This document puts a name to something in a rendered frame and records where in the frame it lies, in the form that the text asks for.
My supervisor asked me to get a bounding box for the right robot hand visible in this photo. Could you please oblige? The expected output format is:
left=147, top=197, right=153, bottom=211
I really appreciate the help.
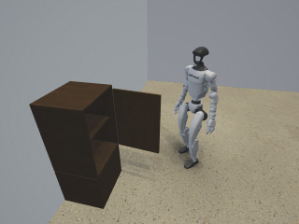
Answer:
left=174, top=101, right=183, bottom=115

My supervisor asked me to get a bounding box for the cupboard door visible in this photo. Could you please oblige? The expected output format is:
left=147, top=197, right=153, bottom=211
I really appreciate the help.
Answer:
left=112, top=88, right=162, bottom=154

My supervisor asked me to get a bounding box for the robot left forearm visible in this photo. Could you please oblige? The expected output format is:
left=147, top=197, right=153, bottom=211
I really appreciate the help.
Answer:
left=208, top=93, right=219, bottom=119

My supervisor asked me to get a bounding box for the left robot hand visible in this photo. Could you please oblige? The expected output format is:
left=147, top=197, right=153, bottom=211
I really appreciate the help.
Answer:
left=206, top=119, right=216, bottom=134

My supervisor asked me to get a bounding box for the robot right forearm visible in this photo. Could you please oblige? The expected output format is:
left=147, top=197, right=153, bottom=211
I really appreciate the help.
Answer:
left=178, top=85, right=189, bottom=103

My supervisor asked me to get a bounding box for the robot head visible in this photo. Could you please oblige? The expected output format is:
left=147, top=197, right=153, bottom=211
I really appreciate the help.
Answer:
left=192, top=47, right=209, bottom=72

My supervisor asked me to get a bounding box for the robot right upper arm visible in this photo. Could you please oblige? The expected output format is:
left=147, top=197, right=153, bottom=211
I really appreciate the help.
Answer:
left=183, top=65, right=193, bottom=88

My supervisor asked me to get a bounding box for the left robot foot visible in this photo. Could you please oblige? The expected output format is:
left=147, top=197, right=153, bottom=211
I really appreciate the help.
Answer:
left=184, top=158, right=199, bottom=169

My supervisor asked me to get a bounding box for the robot left upper arm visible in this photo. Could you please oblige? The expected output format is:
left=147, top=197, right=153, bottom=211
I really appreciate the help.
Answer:
left=205, top=71, right=218, bottom=99

